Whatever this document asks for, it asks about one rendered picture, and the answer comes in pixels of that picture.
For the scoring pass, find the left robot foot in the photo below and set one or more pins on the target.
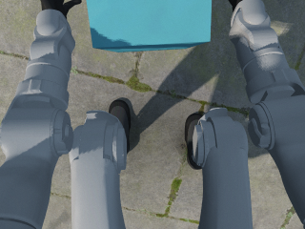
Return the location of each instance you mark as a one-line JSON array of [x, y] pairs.
[[121, 110]]

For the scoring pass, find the robot right hand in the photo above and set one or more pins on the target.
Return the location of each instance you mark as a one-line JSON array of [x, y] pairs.
[[234, 3]]

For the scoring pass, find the robot left shin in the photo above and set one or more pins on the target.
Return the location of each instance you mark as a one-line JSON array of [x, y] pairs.
[[91, 115]]

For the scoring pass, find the robot left forearm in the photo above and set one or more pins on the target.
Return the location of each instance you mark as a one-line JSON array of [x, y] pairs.
[[45, 84]]

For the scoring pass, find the robot right upper arm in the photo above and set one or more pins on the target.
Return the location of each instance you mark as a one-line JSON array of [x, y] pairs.
[[278, 125]]

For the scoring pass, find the robot left upper arm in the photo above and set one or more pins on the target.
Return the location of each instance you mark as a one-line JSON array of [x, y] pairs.
[[32, 139]]

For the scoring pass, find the carton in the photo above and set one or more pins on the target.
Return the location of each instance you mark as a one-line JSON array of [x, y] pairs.
[[149, 25]]

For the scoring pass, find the robot right forearm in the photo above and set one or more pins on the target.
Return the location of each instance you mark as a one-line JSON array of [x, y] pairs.
[[261, 58]]

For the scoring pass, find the robot left hand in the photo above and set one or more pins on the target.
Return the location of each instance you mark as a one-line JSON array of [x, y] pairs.
[[59, 5]]

